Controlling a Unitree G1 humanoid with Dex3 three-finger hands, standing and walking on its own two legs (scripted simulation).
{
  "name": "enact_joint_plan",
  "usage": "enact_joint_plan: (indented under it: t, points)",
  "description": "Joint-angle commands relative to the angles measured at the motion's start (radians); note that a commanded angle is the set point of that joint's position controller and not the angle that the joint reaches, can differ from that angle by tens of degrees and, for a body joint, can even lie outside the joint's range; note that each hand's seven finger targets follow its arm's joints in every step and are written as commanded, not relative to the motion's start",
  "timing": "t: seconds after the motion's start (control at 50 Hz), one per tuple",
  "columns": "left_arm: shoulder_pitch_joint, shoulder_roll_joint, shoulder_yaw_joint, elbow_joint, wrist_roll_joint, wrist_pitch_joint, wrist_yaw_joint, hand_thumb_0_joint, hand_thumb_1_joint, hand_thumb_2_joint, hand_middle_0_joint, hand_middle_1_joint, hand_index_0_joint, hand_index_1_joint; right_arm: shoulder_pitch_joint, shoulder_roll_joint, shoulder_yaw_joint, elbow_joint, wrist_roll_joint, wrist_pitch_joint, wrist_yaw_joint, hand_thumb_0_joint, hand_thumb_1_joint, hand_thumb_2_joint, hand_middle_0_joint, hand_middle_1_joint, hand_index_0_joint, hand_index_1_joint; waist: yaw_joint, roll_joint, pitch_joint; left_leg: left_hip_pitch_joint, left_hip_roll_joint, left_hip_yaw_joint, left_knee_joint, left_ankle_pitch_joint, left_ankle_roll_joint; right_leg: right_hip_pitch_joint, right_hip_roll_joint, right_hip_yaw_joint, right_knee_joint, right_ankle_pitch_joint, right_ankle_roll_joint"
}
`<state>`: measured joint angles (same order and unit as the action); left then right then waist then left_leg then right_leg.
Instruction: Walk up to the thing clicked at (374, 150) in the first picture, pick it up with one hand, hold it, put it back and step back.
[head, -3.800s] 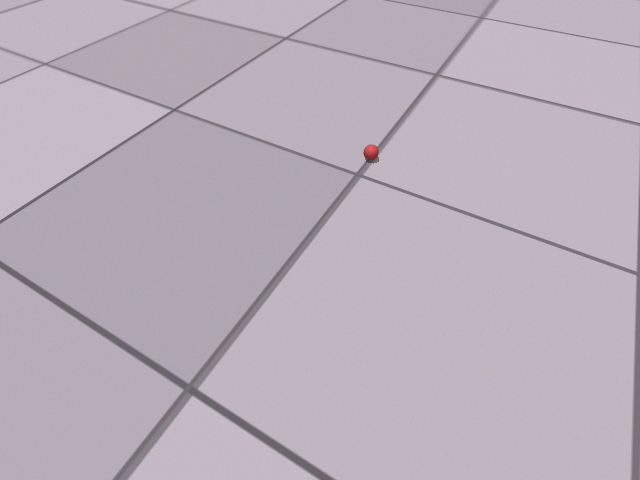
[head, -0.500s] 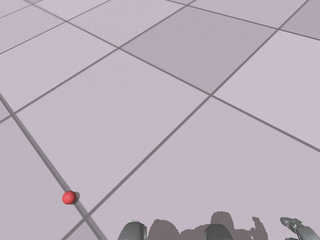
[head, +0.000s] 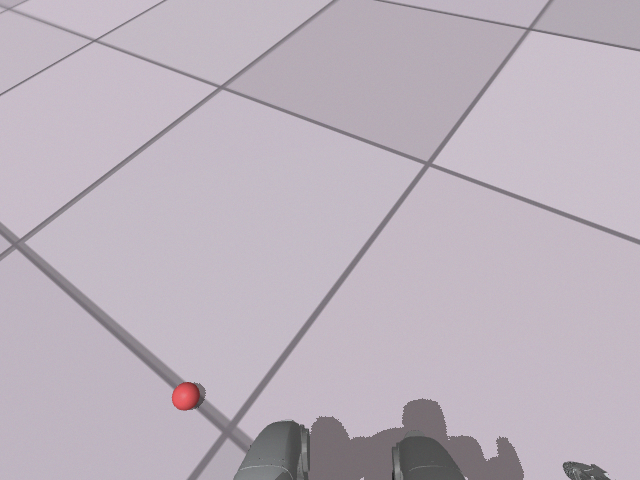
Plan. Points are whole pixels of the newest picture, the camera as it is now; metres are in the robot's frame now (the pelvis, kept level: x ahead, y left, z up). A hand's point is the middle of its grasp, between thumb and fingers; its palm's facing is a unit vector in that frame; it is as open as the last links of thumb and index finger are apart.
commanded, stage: walk up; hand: left
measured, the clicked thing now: (185, 396) +0.41 +0.48 -0.69
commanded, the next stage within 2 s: none
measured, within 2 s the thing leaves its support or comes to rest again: neither
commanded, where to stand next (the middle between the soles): -0.01 +0.36 m, yaw -15 degrees
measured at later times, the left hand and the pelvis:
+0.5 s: hand out of the picture +0.03 +0.54 -0.11, palm faces -0.17 -0.82 -0.54, open 7.4 cm; pelvis -0.08 +0.25 +0.01, yaw -8 degrees
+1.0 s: hand out of the picture +0.04 +0.71 -0.12, palm faces -0.20 -0.87 -0.45, open 7.4 cm; pelvis -0.11 +0.42 +0.01, yaw -13 degrees
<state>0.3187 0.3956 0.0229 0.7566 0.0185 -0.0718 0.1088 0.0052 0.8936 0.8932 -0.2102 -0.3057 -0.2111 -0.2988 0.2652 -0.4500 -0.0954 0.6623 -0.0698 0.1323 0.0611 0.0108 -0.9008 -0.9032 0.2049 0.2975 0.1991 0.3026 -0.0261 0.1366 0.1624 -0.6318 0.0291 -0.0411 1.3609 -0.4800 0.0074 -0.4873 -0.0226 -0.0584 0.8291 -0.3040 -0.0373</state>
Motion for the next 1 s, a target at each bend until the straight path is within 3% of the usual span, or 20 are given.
enact_joint_plan:
  t: [0.0,0.12,0.18,0.2,0.22,0.26,0.3,0.42,0.5,0.52,0.54,0.56,0.64,0.72,0.78,0.8,0.82,0.84,0.9,0.98]
  points:
    - [0.032,0.383,0.148,-0.061,0.017,-0.011,0.020,0.000,0.900,0.900,-0.200,-0.300,-0.200,-0.300,0.026,-0.205,-0.091,-0.095,-0.004,-0.028,0.010,0.000,-0.900,-0.900,0.200,0.300,0.200,0.300,-0.002,-0.232,-0.137,0.010,0.058,-0.036,0.012,0.078,-0.006,-0.020,-0.211,0.340,-0.345,-0.247,-0.171]
    - [0.056,0.444,0.174,-0.038,0.036,-0.002,0.011,0.000,0.900,0.900,-0.200,-0.300,-0.200,-0.300,-0.017,-0.202,-0.088,-0.097,0.007,-0.027,0.018,0.000,-0.900,-0.900,0.200,0.300,0.200,0.300,0.043,-0.360,-0.159,0.074,0.047,0.044,-0.298,-0.111,0.019,-0.024,-0.223,0.410,-0.321,-0.288,-0.177]
    - [-0.015,0.375,0.149,-0.031,0.028,0.019,0.014,0.000,0.900,0.900,-0.200,-0.300,-0.200,-0.300,0.213,-0.224,-0.111,-0.016,-0.002,-0.047,0.016,0.000,-0.900,-0.900,0.200,0.300,0.200,0.300,-0.081,-0.191,-0.240,0.410,0.002,0.051,-0.629,-0.055,0.052,-0.221,-0.099,0.221,-0.035,-0.245,-0.071]
    - [-0.024,0.255,0.113,-0.034,0.013,0.025,0.024,0.000,0.900,0.900,-0.200,-0.300,-0.200,-0.300,0.239,-0.320,-0.128,-0.022,-0.022,-0.054,0.006,0.000,-0.900,-0.900,0.200,0.300,0.200,0.300,-0.119,0.170,-0.158,0.365,0.191,-0.315,-0.893,-0.208,0.109,-0.431,0.121,0.052,0.342,-0.332,-0.013]
    - [-0.123,0.298,0.114,-0.050,0.010,0.016,0.052,0.000,0.900,0.900,-0.200,-0.300,-0.200,-0.300,0.086,-0.420,-0.134,-0.050,0.006,-0.058,-0.008,0.000,-0.900,-0.900,0.200,0.300,0.200,0.300,-0.111,0.270,-0.069,0.148,0.330,-0.618,-1.070,-0.220,0.223,-0.422,0.118,0.126,0.479,-0.337,-0.007]
    - [-0.107,0.317,0.116,0.019,-0.014,0.015,0.042,0.000,0.900,0.900,-0.200,-0.300,-0.200,-0.300,-0.054,-0.295,-0.106,-0.081,-0.004,-0.071,-0.028,0.000,-0.900,-0.900,0.200,0.300,0.200,0.300,-0.053,-0.035,0.049,0.044,0.265,-0.448,-1.005,-0.170,0.157,-0.375,0.062,0.193,0.538,-0.197,-0.010]
    - [0.043,0.319,0.119,0.085,-0.032,0.018,0.027,0.000,0.900,0.900,-0.200,-0.300,-0.200,-0.300,-0.106,-0.282,-0.094,-0.089,0.000,-0.076,-0.036,0.000,-0.900,-0.900,0.200,0.300,0.200,0.300,0.001,0.061,-0.027,0.149,0.223,-0.330,-0.919,-0.054,0.143,-0.289,0.048,0.117,0.507,-0.142,-0.008]
    - [0.060,0.261,0.104,0.066,-0.038,0.021,0.014,0.000,0.900,0.900,-0.200,-0.300,-0.200,-0.300,0.001,-0.201,-0.073,-0.081,-0.015,-0.065,-0.022,0.000,-0.900,-0.900,0.200,0.300,0.200,0.300,-0.027,0.096,-0.132,0.360,0.198,-0.188,-0.827,0.443,0.154,-0.078,0.017,0.034,0.156,-0.191,0.005]
    - [0.245,0.286,0.124,0.090,-0.017,0.007,0.031,0.000,0.900,0.900,-0.200,-0.300,-0.200,-0.300,-0.023,-0.122,-0.052,-0.113,0.002,-0.043,-0.011,0.000,-0.900,-0.900,0.200,0.300,0.200,0.300,0.089,-0.121,-0.217,0.146,0.101,-0.052,-0.530,0.400,0.033,0.402,-0.075,0.173,-0.346,0.068,-0.054]
    - [0.189,0.358,0.147,0.040,0.000,0.005,0.034,0.000,0.900,0.900,-0.200,-0.300,-0.200,-0.300,0.054,-0.083,-0.046,-0.114,-0.001,-0.044,-0.008,0.000,-0.900,-0.900,0.200,0.300,0.200,0.300,0.057,-0.334,-0.239,-0.148,0.007,-0.001,-0.304,-0.114,-0.059,0.583,-0.347,0.565,-0.333,0.161,-0.171]
    - [0.135,0.399,0.159,0.005,0.004,0.008,0.046,0.000,0.900,0.900,-0.200,-0.300,-0.200,-0.300,0.013,-0.172,-0.071,-0.131,-0.020,-0.032,-0.027,0.000,-0.900,-0.900,0.200,0.300,0.200,0.300,0.067,-0.245,-0.224,-0.183,0.034,-0.119,-0.096,-0.166,-0.062,0.422,-0.535,0.745,-0.355,0.262,-0.339]
    - [0.056,0.401,0.159,-0.013,-0.005,-0.001,0.059,0.000,0.900,0.900,-0.200,-0.300,-0.200,-0.300,-0.017,-0.214,-0.089,-0.126,-0.014,-0.026,-0.036,0.000,-0.900,-0.900,0.200,0.300,0.200,0.300,0.048,-0.152,-0.194,-0.132,0.059,-0.207,0.049,-0.131,-0.054,0.273,-0.546,0.744,-0.376,0.239,-0.367]
    - [-0.019,0.334,0.134,-0.002,0.003,-0.015,0.043,0.000,0.900,0.900,-0.200,-0.300,-0.200,-0.300,0.029,-0.188,-0.095,-0.061,0.019,-0.039,-0.014,0.000,-0.900,-0.900,0.200,0.300,0.200,0.300,0.002,-0.182,-0.151,0.028,-0.028,-0.154,0.093,0.071,-0.021,0.073,-0.272,0.362,-0.303,0.077,-0.204]
    - [-0.149,0.319,0.125,-0.016,0.054,0.011,-0.012,0.000,0.900,0.900,-0.200,-0.300,-0.200,-0.300,0.092,-0.159,-0.074,0.047,0.068,-0.058,-0.009,0.000,-0.900,-0.900,0.200,0.300,0.200,0.300,-0.008,-0.422,-0.157,0.287,-0.011,0.089,-0.398,-0.056,-0.030,-0.066,-0.111,0.193,-0.331,-0.500,-0.119]
    - [-0.075,0.243,0.113,0.029,0.044,0.056,-0.045,0.000,0.900,0.900,-0.200,-0.300,-0.200,-0.300,0.217,-0.171,-0.075,0.157,0.046,-0.109,-0.052,0.000,-0.900,-0.900,0.200,0.300,0.200,0.300,-0.042,-0.136,-0.138,0.493,-0.082,0.137,-0.780,-0.008,-0.047,-0.142,-0.016,0.108,0.064,-0.471,-0.072]
    - [-0.048,0.172,0.091,0.012,0.040,0.060,-0.055,0.000,0.900,0.900,-0.200,-0.300,-0.200,-0.300,0.294,-0.254,-0.088,0.160,0.024,-0.132,-0.066,0.000,-0.900,-0.900,0.200,0.300,0.200,0.300,-0.081,0.040,-0.109,0.527,0.101,-0.248,-0.898,-0.390,0.052,-0.366,0.056,0.119,0.331,-0.422,-0.043]
    - [-0.158,0.187,0.087,-0.018,0.028,0.054,-0.052,0.000,0.900,0.900,-0.200,-0.300,-0.200,-0.300,0.198,-0.399,-0.104,0.127,0.041,-0.144,-0.066,0.000,-0.900,-0.900,0.200,0.300,0.200,0.300,-0.069,0.086,0.001,0.365,0.439,-0.838,-1.176,-0.680,0.230,-0.532,0.066,0.178,0.404,-0.297,0.001]
    - [-0.294,0.271,0.092,-0.018,0.042,0.033,-0.056,0.000,0.900,0.900,-0.200,-0.300,-0.200,-0.300,0.048,-0.428,-0.099,0.121,0.052,-0.163,-0.074,0.000,-0.900,-0.900,0.200,0.300,0.200,0.300,-0.059,-0.017,0.160,0.215,0.509,-1.015,-1.279,-0.760,0.318,-0.537,-0.013,0.263,0.422,-0.216,0.011]
    - [-0.090,0.284,0.124,0.124,0.004,0.040,-0.102,0.000,0.900,0.900,-0.200,-0.300,-0.200,-0.300,-0.009,-0.337,-0.063,0.154,0.038,-0.207,-0.093,0.000,-0.900,-0.900,0.200,0.300,0.200,0.300,0.034,-0.043,0.083,0.253,0.294,-0.493,-1.064,-0.403,0.182,-0.330,-0.043,0.210,0.384,-0.040,0.024]
    - [-0.076,0.261,0.146,0.131,0.019,0.084,-0.155,0.000,0.900,0.900,-0.200,-0.300,-0.200,-0.300,0.036,-0.277,-0.047,0.202,0.039,-0.224,-0.097,0.000,-0.900,-0.900,0.200,0.300,0.200,0.300,0.037,0.032,0.036,0.251,0.208,-0.284,-1.052,-0.213,0.135,-0.188,-0.007,0.174,0.327,0.019,0.042]
